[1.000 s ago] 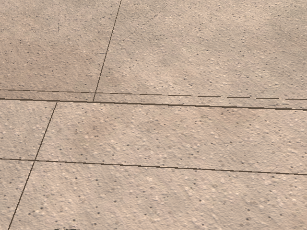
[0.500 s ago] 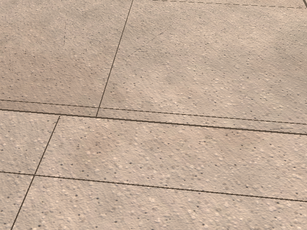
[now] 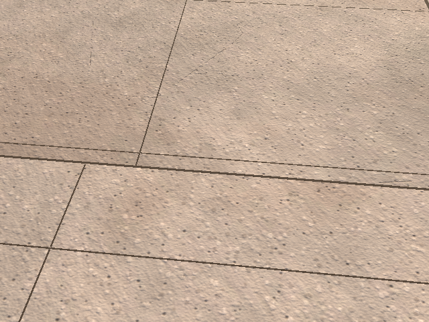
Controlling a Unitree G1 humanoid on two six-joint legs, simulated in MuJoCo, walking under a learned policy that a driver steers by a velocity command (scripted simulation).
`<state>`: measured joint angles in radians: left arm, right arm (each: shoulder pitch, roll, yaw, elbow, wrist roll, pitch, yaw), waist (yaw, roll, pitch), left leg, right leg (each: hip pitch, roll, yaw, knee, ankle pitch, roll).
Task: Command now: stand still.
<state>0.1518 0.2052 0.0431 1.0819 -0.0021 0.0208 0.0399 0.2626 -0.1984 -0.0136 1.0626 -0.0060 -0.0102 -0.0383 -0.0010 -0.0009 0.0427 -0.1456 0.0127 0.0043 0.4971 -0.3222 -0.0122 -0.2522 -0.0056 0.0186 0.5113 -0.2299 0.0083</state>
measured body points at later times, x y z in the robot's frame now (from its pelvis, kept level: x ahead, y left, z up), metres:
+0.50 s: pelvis +0.00 +0.00 +0.00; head +0.01 +0.00 +0.45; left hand +0.03 +0.24 -0.16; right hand -0.02 -0.23 -0.16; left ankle -0.03 +0.13 -0.74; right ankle +0.03 -0.13 -0.74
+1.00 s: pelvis +0.01 +0.00 +0.00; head +0.02 +0.00 +0.45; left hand +0.02 +0.24 -0.16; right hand -0.03 -0.23 -0.16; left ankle -0.03 +0.13 -0.73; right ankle +0.03 -0.12 -0.73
